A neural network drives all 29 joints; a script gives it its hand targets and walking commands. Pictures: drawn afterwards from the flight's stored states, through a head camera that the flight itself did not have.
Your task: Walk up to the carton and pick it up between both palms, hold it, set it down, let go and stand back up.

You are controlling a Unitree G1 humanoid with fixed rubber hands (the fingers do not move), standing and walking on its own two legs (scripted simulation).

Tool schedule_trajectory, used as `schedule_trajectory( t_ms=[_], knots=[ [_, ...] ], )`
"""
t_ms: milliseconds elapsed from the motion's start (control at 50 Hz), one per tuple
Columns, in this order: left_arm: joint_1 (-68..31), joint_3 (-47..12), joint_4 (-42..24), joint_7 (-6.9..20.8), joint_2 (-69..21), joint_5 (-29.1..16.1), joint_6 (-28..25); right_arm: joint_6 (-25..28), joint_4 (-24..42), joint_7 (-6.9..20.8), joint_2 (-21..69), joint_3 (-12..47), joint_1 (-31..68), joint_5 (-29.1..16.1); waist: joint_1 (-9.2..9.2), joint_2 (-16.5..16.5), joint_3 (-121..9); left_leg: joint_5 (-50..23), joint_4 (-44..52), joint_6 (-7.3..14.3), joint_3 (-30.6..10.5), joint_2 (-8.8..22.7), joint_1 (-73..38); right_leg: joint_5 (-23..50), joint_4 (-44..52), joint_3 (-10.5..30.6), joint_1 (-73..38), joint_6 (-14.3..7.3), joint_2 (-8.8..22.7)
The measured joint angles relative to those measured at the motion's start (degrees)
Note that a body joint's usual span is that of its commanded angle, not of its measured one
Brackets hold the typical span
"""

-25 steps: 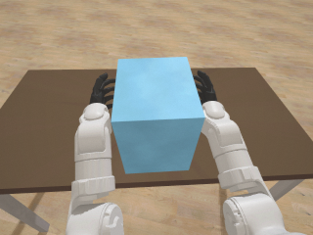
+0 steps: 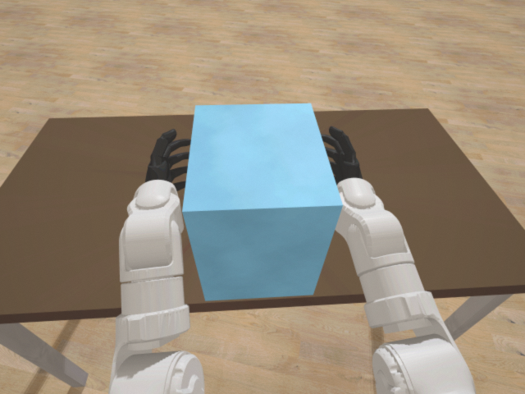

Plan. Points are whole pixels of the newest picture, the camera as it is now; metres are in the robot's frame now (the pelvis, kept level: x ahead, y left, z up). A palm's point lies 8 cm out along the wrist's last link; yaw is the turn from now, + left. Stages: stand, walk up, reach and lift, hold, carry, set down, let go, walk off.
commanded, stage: hold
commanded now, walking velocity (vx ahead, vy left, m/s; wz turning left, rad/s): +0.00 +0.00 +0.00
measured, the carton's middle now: (256, 204) +0.36 +0.00 +0.12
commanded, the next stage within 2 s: none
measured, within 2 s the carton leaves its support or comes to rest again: neither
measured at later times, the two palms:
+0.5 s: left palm (147, 192) +0.35 +0.16 +0.15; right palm (325, 180) +0.38 -0.10 +0.14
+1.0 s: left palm (154, 190) +0.35 +0.15 +0.16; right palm (336, 178) +0.37 -0.11 +0.15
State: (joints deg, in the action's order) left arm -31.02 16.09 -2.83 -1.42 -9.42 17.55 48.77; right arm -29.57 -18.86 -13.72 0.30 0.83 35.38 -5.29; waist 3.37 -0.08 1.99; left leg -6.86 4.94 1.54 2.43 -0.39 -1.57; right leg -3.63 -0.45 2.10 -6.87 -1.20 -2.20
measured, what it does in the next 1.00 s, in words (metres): stands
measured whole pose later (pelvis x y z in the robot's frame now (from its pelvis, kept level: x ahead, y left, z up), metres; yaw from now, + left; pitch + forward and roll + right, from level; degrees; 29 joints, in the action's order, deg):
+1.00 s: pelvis +0.01 +0.00 +0.00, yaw -1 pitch -5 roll +0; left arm -28.3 16.9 -5.3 0.3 -8.7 18.4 49.6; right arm -29.6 -19.8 -14.7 0.8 3.1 35.5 -7.6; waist 2.9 1.2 2.8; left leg -5.9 5.1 1.1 3.3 -0.6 -3.8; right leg -3.5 1.2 3.1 -9.5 -1.2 -1.9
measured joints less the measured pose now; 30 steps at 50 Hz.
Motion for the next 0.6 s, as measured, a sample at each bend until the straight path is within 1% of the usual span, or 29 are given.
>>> schedule_trajectory(
  t_ms=[60, 120, 200, 260, 320, 360, 400, 460, 560, 600],
  knots=[
    [-4.2, 2.4, 5.4, 0.7, -0.1, 1.1, -1.6, 1.2, -4.3, 1.0, 0.7, -2.9, 2.9, 1.7, -0.67, 0.6, -0.3, 0.6, -1.0, 0.4, 0.5, 0.3, 1.0, -0.3, -1.3, 0.5, 1.3, -0.2, -0.2],
    [-7.0, 3.7, 10.0, 1.0, 0.3, 2.0, -3.4, 2.3, -8.2, 1.7, 0.9, -5.1, 5.5, 2.7, -1.59, 0.8, -1.0, 0.9, -1.8, 0.2, 1.4, 0.5, 2.0, -0.4, -1.9, 1.4, 2.6, -0.3, -0.4],
    [-6.8, 4.2, 10.9, 1.0, 0.2, 1.7, -5.0, 2.9, -9.0, 1.9, 0.6, -4.8, 6.1, 3.2, -1.56, 0.6, -2.4, 0.2, 0.1, -0.1, 1.5, 0.2, 2.2, -0.4, -1.1, 1.6, 3.2, -0.2, -0.2],
    [-4.5, 3.6, 8.2, 0.9, 0.4, 0.6, -5.3, 3.0, -7.3, 0.9, -0.1, -2.0, 5.3, 1.6, -1.40, 0.8, -2.5, 0.5, 0.4, 0.1, 1.4, -0.2, 1.7, -0.3, 0.1, 1.5, 2.2, 0.1, 0.3],
    [0.1, 1.5, 2.3, 0.8, 0.7, -0.6, -4.2, 2.3, -2.9, -0.4, -0.4, 1.2, 2.5, -0.5, -0.79, 0.8, -2.7, 1.2, 0.2, 0.0, 1.0, -0.4, 0.9, 0.3, 1.5, 1.1, 0.6, 0.5, 0.5],
    [2.8, 0.4, -1.3, 0.8, 0.6, -0.6, -2.8, 1.5, -0.3, -1.0, -0.6, 3.0, 0.3, -1.4, -0.47, 0.9, -2.2, 1.4, 0.2, -0.1, 0.4, -0.4, -0.2, 0.9, 2.4, 0.6, -1.0, 0.8, 0.5],
    [4.4, -0.2, -3.9, 1.0, 0.8, -0.4, -0.8, 0.8, 0.9, -1.5, -0.4, 3.9, -1.1, -2.4, -0.33, 1.3, -1.3, 1.7, 0.2, -0.2, 0.1, -0.6, -1.3, 0.7, 2.8, 0.3, -2.4, 0.8, 0.7],
    [4.1, -0.3, -4.7, 1.2, 1.2, -0.3, 1.3, 0.1, 1.0, -1.7, 0.2, 3.7, -1.3, -2.4, -0.44, 1.9, 0.5, 1.4, 0.2, -0.1, -0.3, -1.2, -1.7, -0.5, 2.8, -0.1, -3.2, 0.2, 1.3],
    [3.8, -1.8, -6.6, 0.2, 1.5, -1.1, 2.1, -0.3, 3.7, -1.5, 0.3, 2.6, -1.6, -2.6, 0.33, 0.3, 1.6, 0.1, 0.2, 0.0, -1.1, -0.9, 0.5, 0.2, 1.7, -1.0, -0.6, 0.3, 0.8],
    [2.4, -1.8, -5.5, -0.4, 1.2, -1.1, 1.4, 0.0, 3.6, -0.9, 0.1, 1.6, -1.1, -1.8, 0.39, -0.4, 1.0, -0.3, 0.2, 0.1, -1.1, -0.7, 1.5, 0.2, 1.0, -1.0, 0.7, 0.3, 0.6]
  ],
)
